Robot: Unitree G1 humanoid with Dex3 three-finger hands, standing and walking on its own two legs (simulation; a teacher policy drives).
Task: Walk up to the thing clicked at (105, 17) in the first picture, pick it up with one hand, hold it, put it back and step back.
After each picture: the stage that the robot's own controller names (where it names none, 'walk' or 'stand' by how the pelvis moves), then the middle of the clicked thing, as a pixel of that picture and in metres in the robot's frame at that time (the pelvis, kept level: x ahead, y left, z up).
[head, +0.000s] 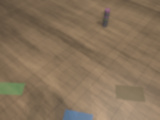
stand; (106, 18) +1.75 -0.30 -0.66
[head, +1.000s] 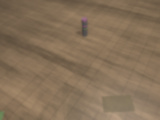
walk; (84, 27) +1.64 +0.08 -0.63
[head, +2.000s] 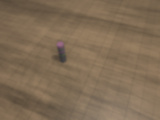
walk; (61, 52) +1.09 +0.27 -0.65
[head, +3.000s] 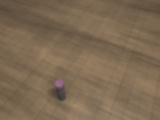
walk; (60, 90) +0.64 +0.22 -0.64
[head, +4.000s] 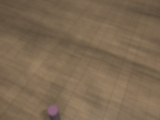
stand; (54, 115) +0.41 +0.20 -0.63
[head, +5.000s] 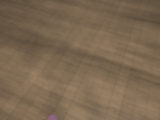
stand; out of the picture +0.39 +0.21 -0.66
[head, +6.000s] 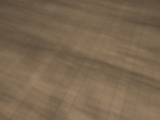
stand; out of the picture +0.37 +0.21 -0.66
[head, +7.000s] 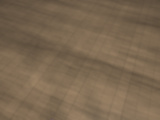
stand; out of the picture +0.37 +0.21 -0.66
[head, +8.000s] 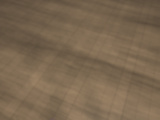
stand; out of the picture +0.36 +0.20 -0.66
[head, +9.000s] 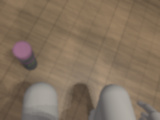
go down; (27, 58) +0.44 +0.24 -0.32
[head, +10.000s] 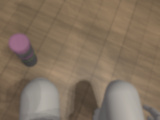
go down; (25, 53) +0.45 +0.25 -0.25
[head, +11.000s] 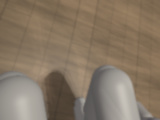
close in; out of the picture +0.42 +0.28 -0.16
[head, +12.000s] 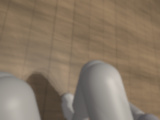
close; out of the picture +0.43 +0.29 -0.16
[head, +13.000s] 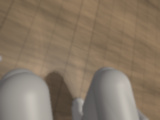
lift; out of the picture +0.38 +0.28 -0.12
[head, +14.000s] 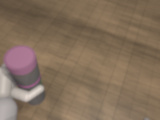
lift; (29, 81) +0.32 +0.18 +0.04
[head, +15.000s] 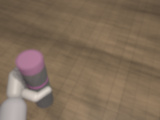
hold; (38, 83) +0.33 +0.16 +0.04
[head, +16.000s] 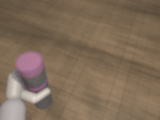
hold; (37, 84) +0.32 +0.16 +0.03
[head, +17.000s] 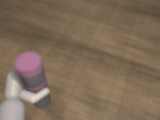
crouch; (36, 84) +0.32 +0.17 +0.03
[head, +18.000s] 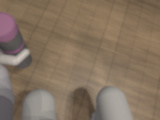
crouch; (14, 46) +0.44 +0.21 -0.05
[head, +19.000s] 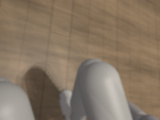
lower; out of the picture +0.44 +0.30 -0.16
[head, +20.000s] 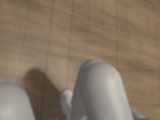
lower; out of the picture +0.44 +0.30 -0.16
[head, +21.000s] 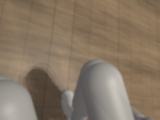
lower; out of the picture +0.43 +0.30 -0.16
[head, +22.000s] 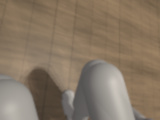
lower; out of the picture +0.42 +0.30 -0.16
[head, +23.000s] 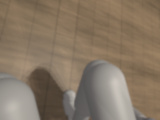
loosen; out of the picture +0.42 +0.30 -0.16
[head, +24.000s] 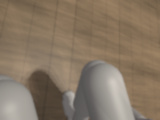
withdraw; out of the picture +0.42 +0.29 -0.16
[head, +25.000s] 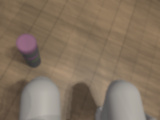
walk; (31, 53) +0.45 +0.24 -0.25
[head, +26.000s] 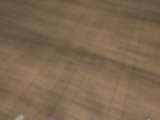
stand; out of the picture +0.38 +0.19 -0.59
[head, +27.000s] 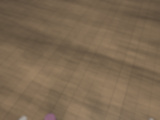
stand; out of the picture +0.40 +0.21 -0.60
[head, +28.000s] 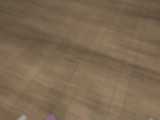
stand; out of the picture +0.38 +0.20 -0.60
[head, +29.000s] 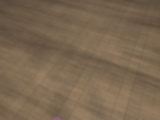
stand; out of the picture +0.40 +0.19 -0.65
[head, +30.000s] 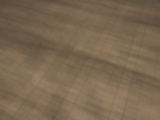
stand; out of the picture +0.37 +0.20 -0.66
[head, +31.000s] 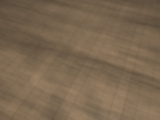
walk; out of the picture +0.37 +0.21 -0.66
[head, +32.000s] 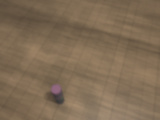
walk; (58, 95) +0.51 +0.20 -0.63
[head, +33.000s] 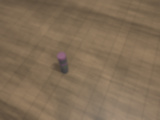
walk; (63, 63) +0.78 +0.21 -0.63
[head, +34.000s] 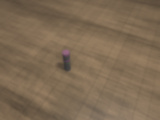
stand; (66, 61) +1.02 +0.20 -0.64
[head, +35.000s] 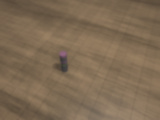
stand; (63, 62) +0.99 +0.19 -0.66
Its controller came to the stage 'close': yes
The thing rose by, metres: 0.68
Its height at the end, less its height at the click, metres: +0.00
